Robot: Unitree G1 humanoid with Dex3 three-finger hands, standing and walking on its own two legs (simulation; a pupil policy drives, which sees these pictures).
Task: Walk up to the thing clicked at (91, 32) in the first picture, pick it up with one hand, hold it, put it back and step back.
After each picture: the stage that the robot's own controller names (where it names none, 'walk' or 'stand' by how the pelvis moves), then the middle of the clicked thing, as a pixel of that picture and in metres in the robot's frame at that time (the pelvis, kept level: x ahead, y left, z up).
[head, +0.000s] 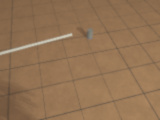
stand; (89, 33) +1.47 -0.09 -0.72
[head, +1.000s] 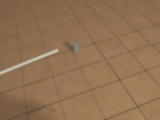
walk; (75, 47) +1.32 +0.18 -0.69
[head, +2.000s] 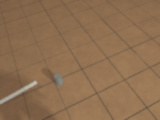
walk; (58, 79) +0.79 +0.28 -0.71
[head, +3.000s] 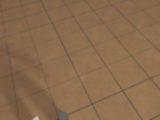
walk; (64, 118) +0.43 +0.19 -0.71
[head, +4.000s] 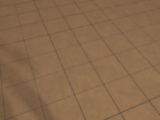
stand; out of the picture +0.31 +0.16 -0.71
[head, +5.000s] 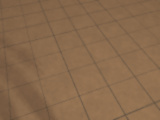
stand; out of the picture +0.30 +0.14 -0.72
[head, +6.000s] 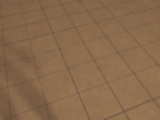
stand; out of the picture +0.31 +0.16 -0.72
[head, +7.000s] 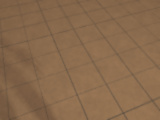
stand; out of the picture +0.30 +0.17 -0.73
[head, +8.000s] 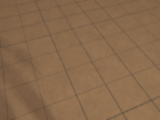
stand; out of the picture +0.29 +0.17 -0.73
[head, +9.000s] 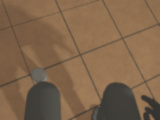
go down; (39, 76) +0.37 +0.18 -0.39
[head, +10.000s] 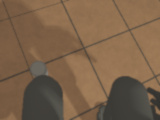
go down; (39, 71) +0.38 +0.19 -0.31
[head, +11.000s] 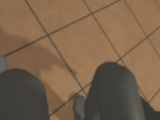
close in; out of the picture +0.37 +0.21 -0.22
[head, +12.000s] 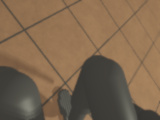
close; out of the picture +0.37 +0.22 -0.22
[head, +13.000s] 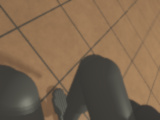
close; out of the picture +0.39 +0.24 -0.21
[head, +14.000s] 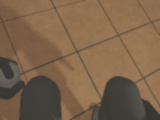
lift; (9, 80) +0.30 +0.25 -0.09
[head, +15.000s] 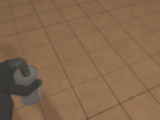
hold; (28, 86) +0.32 +0.18 +0.04
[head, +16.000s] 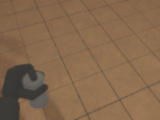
hold; (36, 90) +0.32 +0.17 -0.01
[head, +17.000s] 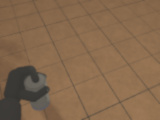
hold; (37, 92) +0.31 +0.16 -0.01
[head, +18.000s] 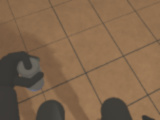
crouch; (32, 75) +0.36 +0.18 -0.08
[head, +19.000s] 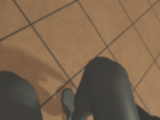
lower; out of the picture +0.38 +0.24 -0.22
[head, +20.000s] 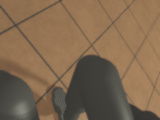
lower; out of the picture +0.40 +0.26 -0.22
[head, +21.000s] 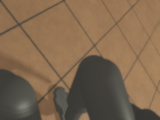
lower; out of the picture +0.39 +0.26 -0.22
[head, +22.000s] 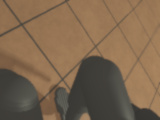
lower; out of the picture +0.39 +0.26 -0.23
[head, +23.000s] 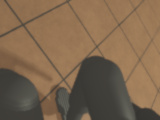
loosen; out of the picture +0.39 +0.26 -0.22
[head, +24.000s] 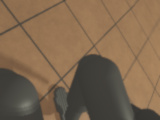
withdraw; out of the picture +0.37 +0.23 -0.22
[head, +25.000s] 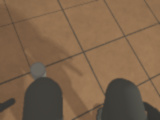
walk; (38, 72) +0.39 +0.19 -0.32
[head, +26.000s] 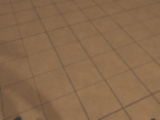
stand; out of the picture +0.32 +0.16 -0.65
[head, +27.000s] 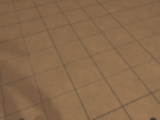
stand; out of the picture +0.33 +0.18 -0.66
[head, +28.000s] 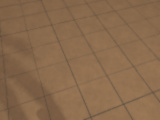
stand; out of the picture +0.33 +0.17 -0.68
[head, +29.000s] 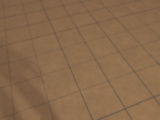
walk; out of the picture +0.35 +0.17 -0.72
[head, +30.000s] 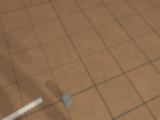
walk; (66, 99) +0.47 +0.10 -0.70
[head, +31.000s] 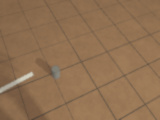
walk; (55, 72) +0.72 +0.17 -0.71
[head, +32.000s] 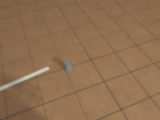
stand; (67, 66) +0.98 +0.18 -0.70
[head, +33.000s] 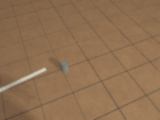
stand; (64, 66) +0.97 +0.20 -0.72
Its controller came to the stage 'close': yes
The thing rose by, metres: 0.70
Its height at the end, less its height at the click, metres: +0.00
